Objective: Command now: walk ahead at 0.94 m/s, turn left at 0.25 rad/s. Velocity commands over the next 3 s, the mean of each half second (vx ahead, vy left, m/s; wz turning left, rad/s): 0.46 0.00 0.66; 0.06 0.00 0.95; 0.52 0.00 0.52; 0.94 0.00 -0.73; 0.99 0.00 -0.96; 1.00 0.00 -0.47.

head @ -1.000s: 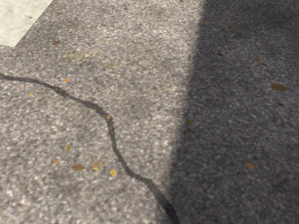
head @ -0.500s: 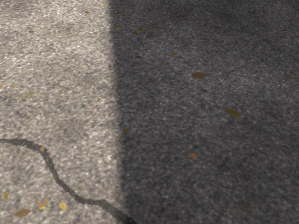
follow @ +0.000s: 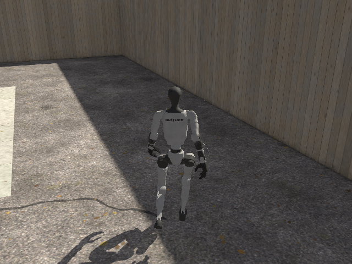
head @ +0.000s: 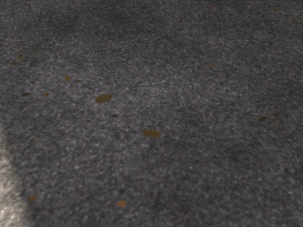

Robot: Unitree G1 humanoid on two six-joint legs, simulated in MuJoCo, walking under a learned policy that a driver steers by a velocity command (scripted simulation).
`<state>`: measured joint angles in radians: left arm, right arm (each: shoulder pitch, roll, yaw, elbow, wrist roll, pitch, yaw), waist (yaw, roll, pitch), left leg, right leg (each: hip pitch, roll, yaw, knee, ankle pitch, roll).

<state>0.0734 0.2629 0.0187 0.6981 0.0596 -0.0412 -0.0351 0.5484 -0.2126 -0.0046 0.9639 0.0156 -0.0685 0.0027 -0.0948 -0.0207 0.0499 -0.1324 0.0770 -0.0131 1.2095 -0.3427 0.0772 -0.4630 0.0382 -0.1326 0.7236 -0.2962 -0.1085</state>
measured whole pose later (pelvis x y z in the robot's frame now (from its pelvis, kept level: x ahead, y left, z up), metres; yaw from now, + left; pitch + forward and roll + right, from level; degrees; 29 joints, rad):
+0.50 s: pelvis +0.34 +0.00 +0.01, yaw +21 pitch -1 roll +1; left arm 0.02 0.20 -0.01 0.66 0.04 -0.02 0.04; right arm 0.31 -0.29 -0.07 0.83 -0.01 0.01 0.00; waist -0.07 0.00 0.15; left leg -0.37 -0.23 0.00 0.50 -0.10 0.19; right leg -0.57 -0.03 0.11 1.30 -0.44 0.07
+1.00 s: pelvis +0.49 -0.07 +0.03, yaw +51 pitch +0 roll +0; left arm 0.14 0.31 0.01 0.65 0.02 0.03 0.05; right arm 0.22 -0.40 -0.11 0.70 -0.02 0.06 0.03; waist -0.02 0.06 0.08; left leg -0.50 -0.13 -0.14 1.13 -0.42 -0.04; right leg -0.25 0.01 0.00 0.43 -0.18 -0.03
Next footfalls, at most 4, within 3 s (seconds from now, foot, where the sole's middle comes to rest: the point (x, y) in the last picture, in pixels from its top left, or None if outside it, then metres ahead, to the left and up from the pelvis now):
0.32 left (131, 222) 0.47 0.05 -0.75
0.84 right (157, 185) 0.62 -0.08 -0.75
1.44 left None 0.42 0.13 -0.75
1.90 right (51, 163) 0.77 0.41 -0.75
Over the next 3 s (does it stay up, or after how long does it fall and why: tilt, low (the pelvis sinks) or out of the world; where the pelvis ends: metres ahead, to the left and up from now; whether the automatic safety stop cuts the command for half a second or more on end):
stays up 1.46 0.67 0.02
